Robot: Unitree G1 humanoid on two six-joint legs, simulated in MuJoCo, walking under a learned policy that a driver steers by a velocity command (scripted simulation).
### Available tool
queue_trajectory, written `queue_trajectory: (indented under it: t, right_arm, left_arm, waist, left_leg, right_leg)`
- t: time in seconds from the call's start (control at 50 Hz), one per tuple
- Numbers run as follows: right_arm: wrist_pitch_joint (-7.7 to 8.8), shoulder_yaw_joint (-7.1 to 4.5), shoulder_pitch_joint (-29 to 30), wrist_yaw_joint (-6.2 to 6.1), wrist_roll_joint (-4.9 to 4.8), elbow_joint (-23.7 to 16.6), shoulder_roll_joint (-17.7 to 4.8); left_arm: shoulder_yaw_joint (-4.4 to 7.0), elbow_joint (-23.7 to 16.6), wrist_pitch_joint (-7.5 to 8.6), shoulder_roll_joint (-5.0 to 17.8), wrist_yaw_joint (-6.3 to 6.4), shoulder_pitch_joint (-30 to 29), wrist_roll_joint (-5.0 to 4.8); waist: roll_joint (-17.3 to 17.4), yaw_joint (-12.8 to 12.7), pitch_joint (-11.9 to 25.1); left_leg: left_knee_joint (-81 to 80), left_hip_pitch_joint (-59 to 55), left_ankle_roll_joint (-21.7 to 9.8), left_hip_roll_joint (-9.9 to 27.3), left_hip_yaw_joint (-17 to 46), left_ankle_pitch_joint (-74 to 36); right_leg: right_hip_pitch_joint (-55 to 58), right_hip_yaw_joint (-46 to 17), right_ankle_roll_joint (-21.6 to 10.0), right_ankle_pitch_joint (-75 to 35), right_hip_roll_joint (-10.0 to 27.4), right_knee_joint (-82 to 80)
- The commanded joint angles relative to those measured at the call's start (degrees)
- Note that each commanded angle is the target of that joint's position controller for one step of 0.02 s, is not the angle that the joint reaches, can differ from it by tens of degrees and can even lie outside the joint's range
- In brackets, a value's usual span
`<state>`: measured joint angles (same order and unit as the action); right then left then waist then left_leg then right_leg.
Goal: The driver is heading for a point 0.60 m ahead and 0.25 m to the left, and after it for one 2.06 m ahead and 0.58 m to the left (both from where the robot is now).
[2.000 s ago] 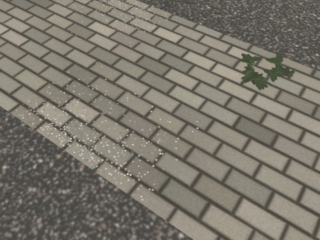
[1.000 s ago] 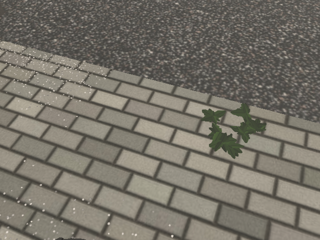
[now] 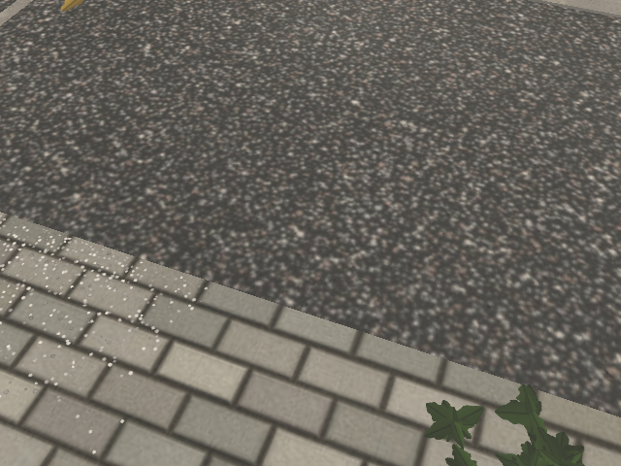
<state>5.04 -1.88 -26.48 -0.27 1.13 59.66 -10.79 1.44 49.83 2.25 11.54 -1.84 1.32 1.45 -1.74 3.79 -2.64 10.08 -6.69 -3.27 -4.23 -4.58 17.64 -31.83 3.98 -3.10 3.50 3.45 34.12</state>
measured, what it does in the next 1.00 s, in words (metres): walks ahead, turning left: right foot, then left foot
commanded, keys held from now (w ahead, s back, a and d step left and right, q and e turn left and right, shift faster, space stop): w+q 0.84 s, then q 0.16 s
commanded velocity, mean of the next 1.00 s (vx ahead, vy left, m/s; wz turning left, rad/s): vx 0.48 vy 0.00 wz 0.47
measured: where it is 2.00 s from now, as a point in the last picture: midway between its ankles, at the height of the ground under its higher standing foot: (252, 412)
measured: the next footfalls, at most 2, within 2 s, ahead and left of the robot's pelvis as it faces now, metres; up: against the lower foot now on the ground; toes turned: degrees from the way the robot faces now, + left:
right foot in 0.06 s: +0.21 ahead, -0.10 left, +0.00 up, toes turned -3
left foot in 0.62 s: +0.45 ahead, +0.12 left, +0.00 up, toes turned +23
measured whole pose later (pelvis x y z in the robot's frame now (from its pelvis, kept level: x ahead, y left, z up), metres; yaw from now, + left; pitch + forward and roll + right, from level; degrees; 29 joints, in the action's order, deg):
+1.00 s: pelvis +0.50 +0.09 +0.01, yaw +31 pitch +1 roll +0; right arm 1.9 -4.2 -21.9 -0.3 0.1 51.7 -15.0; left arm 2.2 43.7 1.1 14.5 -0.5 2.9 1.7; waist -2.3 4.0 -3.8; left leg 18.5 3.7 -7.3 -8.6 6.2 15.0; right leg -37.9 -1.9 2.9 6.3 5.1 46.1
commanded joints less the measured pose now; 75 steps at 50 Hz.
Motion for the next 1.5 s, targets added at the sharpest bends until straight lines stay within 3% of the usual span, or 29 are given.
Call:
queue_trajectory:
  t: [0.02, 0.06, 0.08, 0.1, 0.12, 0.14, 0.18, 0.3, 0.5, 0.58, 0.62, 0.64, 0.66, 0.68, 0.72, 0.76, 0.84, 0.92, 1.02, 1.1, 1.12, 1.14, 1.16, 1.18, 1.22, 1.26, 1.36, 1.44, 1.5]
  right_arm:
    - [0.11, -1.79, -1.03, -0.69, 0.33, -1.00, -9.40]
    - [-0.08, -1.55, 1.07, -0.39, -0.26, -1.82, -9.08]
    - [0.03, -0.32, -1.40, 0.14, -2.22, -4.32, -4.51]
    - [-0.30, -0.97, -5.16, -0.15, -2.47, -3.70, -5.09]
    - [-0.90, -2.07, -1.05, -0.41, -1.22, -3.63, -8.60]
    - [-0.83, -1.89, 2.45, -0.03, -0.97, -4.34, -7.17]
    - [-1.84, -1.97, 3.74, 0.62, 0.10, -4.52, -5.27]
    - [-4.48, -2.21, 10.02, 2.28, 0.47, -7.24, -3.61]
    - [-4.09, -1.01, 26.89, 3.78, 0.90, -14.60, -3.26]
    - [-4.07, -2.41, 18.56, 3.04, 1.04, -13.00, -5.80]
    - [-3.14, -4.73, 3.69, 1.88, 1.90, -8.79, -10.56]
    - [-3.21, -6.45, 3.46, 1.15, 2.14, -9.32, -17.61]
    - [-4.10, -6.67, 2.34, 1.10, 0.31, -10.15, -18.91]
    - [-4.42, -6.20, 5.24, 0.53, -0.08, -9.75, -17.31]
    - [-3.72, -4.76, 10.73, 0.15, -0.59, -10.16, -11.76]
    - [-2.56, -3.85, 12.46, -0.04, -1.22, -10.69, -9.80]
    - [-1.27, -4.29, 8.00, 0.31, -1.32, -10.16, -12.50]
    - [-2.00, -4.23, 3.87, 0.09, -1.19, -10.04, -12.91]
    - [-3.62, -4.22, 0.70, -0.76, -0.60, -10.60, -13.09]
    - [-3.70, -4.75, 6.55, -1.19, -0.23, -13.34, -14.76]
    - [-3.12, -4.64, 8.98, -0.75, -1.16, -14.26, -14.56]
    - [-2.59, -3.46, 7.61, -0.59, -2.41, -16.99, -10.27]
    - [-3.42, -3.55, -2.84, -1.38, -3.60, -17.06, -8.59]
    - [-4.84, -4.10, -3.93, -1.84, -0.64, -14.03, -12.87]
    - [-6.14, -4.26, 3.81, -0.52, 0.66, -14.75, -12.52]
    - [-7.54, -3.44, 4.19, 0.69, 0.61, -14.90, -9.93]
    - [-8.70, -0.95, 5.46, 0.34, 0.62, -13.91, -6.68]
    - [-8.51, -0.78, 9.78, -0.59, -0.18, -14.70, -9.05]
    - [-6.48, -0.90, 7.73, -1.60, 0.36, -14.51, -10.74]
  left_arm:
    - [1.56, -3.18, 1.57, 5.46, 0.67, 0.60, -0.04]
    - [3.18, 2.34, 2.85, 8.77, 1.82, 18.44, 1.05]
    - [4.71, 3.04, 3.22, 14.88, 2.57, 26.43, 2.69]
    - [5.24, 2.98, 2.26, 16.26, 1.93, 25.33, 1.29]
    - [4.38, 1.77, 1.77, 12.44, 1.67, 18.96, 0.06]
    - [3.27, 0.93, 2.02, 8.29, 1.54, 14.02, -0.26]
    - [2.26, 1.67, 2.82, 4.83, 1.92, 11.73, -0.31]
    - [2.56, 3.87, 4.84, 5.96, 2.46, 17.20, -0.63]
    - [2.66, 6.58, 3.81, 7.58, 3.59, 24.54, -0.28]
    - [3.54, 6.07, 2.15, 10.70, 4.05, 22.81, 0.07]
    - [3.71, 4.27, 1.38, 11.31, 3.44, 20.97, -0.29]
    - [2.34, 0.35, 1.72, 4.17, 2.38, 23.12, -0.98]
    - [3.11, -2.64, 2.53, 8.24, 1.88, 16.23, -0.79]
    - [2.85, -4.20, 3.36, 7.97, 1.57, 11.41, -0.98]
    - [2.76, -2.97, 3.76, 7.72, 1.83, 13.23, -0.71]
    - [2.70, -2.68, 1.49, 7.16, 1.67, 15.51, 1.15]
    - [2.35, -5.35, -0.60, 6.18, 1.00, 10.43, 1.30]
    - [2.00, -8.35, -0.69, 6.59, 1.31, 3.31, 0.64]
    - [1.16, -11.21, -0.23, 7.37, 1.72, -2.68, -0.29]
    - [1.86, -8.95, 1.09, 10.98, 2.84, 7.15, -0.38]
    - [2.17, -7.67, 2.05, 11.90, 3.38, 13.34, 0.07]
    - [2.85, -7.80, 2.54, 16.11, 4.07, 19.35, 0.81]
    - [3.26, -9.41, 1.29, 18.38, 3.53, 16.70, -0.02]
    - [2.84, -10.18, 0.16, 14.10, 3.23, 14.35, -1.30]
    - [0.59, -11.08, -0.68, 7.23, 3.46, 8.41, -0.99]
    - [0.54, -10.00, -0.68, 8.04, 3.60, 8.07, -0.24]
    - [0.06, -7.41, -0.03, 8.22, 2.21, 7.65, 0.06]
    - [2.33, -6.72, -2.51, 13.41, 0.99, 10.30, -0.27]
    - [2.71, -7.10, -3.74, 12.18, 1.02, 10.81, -1.27]
  waist:
    - [6.13, -4.03, -1.48]
    - [3.13, -11.22, 8.42]
    - [-6.15, -11.81, 17.10]
    - [-11.75, -9.56, 21.64]
    - [-3.40, -7.49, 13.20]
    - [-0.77, -6.31, 5.86]
    - [-2.08, -3.63, 0.46]
    - [-1.73, -2.45, -1.01]
    - [-2.02, -5.75, -3.88]
    - [-4.43, -1.22, 2.05]
    - [0.24, 5.68, 10.38]
    - [13.40, 1.81, 14.97]
    - [8.58, 3.50, 17.53]
    - [4.56, 2.46, 8.96]
    - [-0.62, -2.60, 1.98]
    - [0.53, -5.28, 2.80]
    - [2.41, -4.53, 1.69]
    - [4.37, -2.17, 1.11]
    - [6.71, 0.75, 2.71]
    - [7.83, -4.37, 5.25]
    - [6.00, -8.23, 7.48]
    - [-2.74, -8.92, 15.72]
    - [-13.34, -3.43, 23.69]
    - [-5.70, -2.34, 22.24]
    - [-1.42, -2.26, 9.25]
    - [-6.29, -1.89, 5.82]
    - [-7.81, -0.93, 7.33]
    - [-8.13, -2.96, 4.99]
    - [-3.37, -1.45, 3.40]
  left_leg:
    - [7.72, 0.61, -6.41, 17.34, 6.66, -48.32]
    - [28.22, 9.50, -4.55, 13.09, 4.49, -44.70]
    - [48.00, 26.84, -2.18, 6.89, 1.22, -19.97]
    - [61.14, 37.46, -2.07, 0.20, 4.03, 12.20]
    - [63.69, 40.35, -2.76, 4.63, 8.16, 8.10]
    - [61.63, 40.43, -2.68, 6.82, 8.07, 3.49]
    - [56.53, 37.10, -2.19, 9.61, 7.75, -0.53]
    - [52.85, 43.35, -0.27, 10.96, 5.76, -9.86]
    - [27.92, 42.72, -2.62, 7.64, -2.84, -14.89]
    - [25.53, 30.76, -7.45, 0.75, -6.15, -3.26]
    - [17.12, 9.52, -11.62, 1.97, 1.12, -2.58]
    - [15.20, -8.85, -19.61, 20.02, 29.22, -2.78]
    - [6.10, -11.04, -22.95, 24.12, 47.93, -2.23]
    - [4.98, -5.81, -20.72, 23.13, 37.77, -5.47]
    - [3.79, 7.53, -15.55, 17.67, 26.59, -18.20]
    - [3.12, 12.97, -14.00, 13.76, 20.90, -25.51]
    - [1.70, 15.09, -13.03, 10.89, 18.79, -27.82]
    - [6.91, 12.24, -9.14, 9.08, 16.83, -48.29]
    - [13.09, 6.31, -6.83, 8.67, 19.52, -52.55]
    - [23.54, 8.69, -2.96, 7.00, 23.21, -53.97]
    - [31.74, 12.74, -1.34, 4.34, 22.61, -49.12]
    - [47.79, 21.53, 0.63, 0.29, 18.07, -21.27]
    - [61.09, 31.90, 1.37, -8.55, 11.43, 24.17]
    - [66.19, 32.86, 1.32, -3.01, 11.67, 19.08]
    - [62.76, 33.75, 2.75, -0.13, 10.39, 12.51]
    - [59.59, 30.37, 4.02, -0.13, 10.36, 9.14]
    - [37.18, 21.67, 3.82, 1.21, 6.32, 7.48]
    - [26.06, 19.54, 2.86, 0.28, 4.18, 4.76]
    - [10.82, 10.42, -0.51, 4.26, 8.59, 0.00]
  right_leg:
    - [5.44, 0.72, -2.45, 5.61, -2.95, -3.51]
    - [29.34, -1.57, -5.17, 3.27, -1.80, -8.42]
    - [46.81, -22.04, -9.26, 10.72, 14.78, -10.75]
    - [50.13, -40.51, -13.00, 11.81, 23.08, -17.86]
    - [41.93, -33.39, -11.18, 15.89, 20.43, -18.83]
    - [33.15, -25.70, -9.67, 15.46, 18.01, -21.55]
    - [23.97, -15.07, -5.72, 9.62, 13.30, -25.17]
    - [24.60, -2.06, -4.75, -2.43, 11.11, -27.43]
    - [35.99, 9.31, -3.82, -21.36, 12.12, -23.05]
    - [39.92, 12.10, -3.32, -48.84, 12.90, -5.06]
    - [27.70, 12.76, -0.94, -32.80, 11.34, 21.20]
    - [2.18, 11.45, 2.49, 17.83, 1.77, 42.41]
    - [-8.40, -1.87, 3.46, 27.08, -4.75, 50.94]
    - [-13.68, -5.21, 2.70, 20.95, -0.33, 48.92]
    - [-7.21, -5.39, 2.68, 14.89, 3.23, 38.29]
    - [-0.85, -5.67, 4.21, 14.37, 3.99, 33.50]
    - [-3.40, -3.86, 6.41, 9.50, 3.60, 25.48]
    - [-5.33, -2.88, 6.86, 3.74, 1.08, 16.51]
    - [-3.93, -3.28, 5.05, 1.21, -3.14, 7.06]
    - [12.40, -4.93, 1.74, 2.07, -6.15, -5.70]
    - [22.59, -6.15, 0.37, -7.98, -3.58, -12.02]
    - [37.60, -17.96, -3.05, -30.72, 12.06, -8.52]
    - [45.46, -34.54, -12.84, -54.65, 27.46, -7.18]
    - [38.58, -34.68, -13.91, -44.19, 25.22, -7.99]
    - [25.20, -20.81, -10.21, -25.08, 15.70, -13.41]
    - [17.85, -14.64, -9.28, -20.50, 10.71, -16.74]
    - [14.53, -11.99, -8.33, -9.86, 7.05, -18.66]
    - [13.64, -18.68, -8.05, 8.71, 6.96, -19.54]
    - [5.73, -19.93, -2.47, 16.20, 4.36, -17.19]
